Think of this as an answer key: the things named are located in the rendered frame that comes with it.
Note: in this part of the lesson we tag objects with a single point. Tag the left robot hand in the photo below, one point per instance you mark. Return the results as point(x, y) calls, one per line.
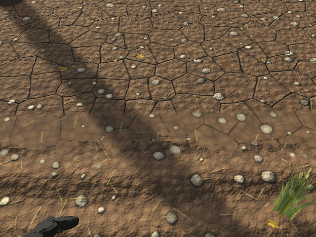
point(51, 226)

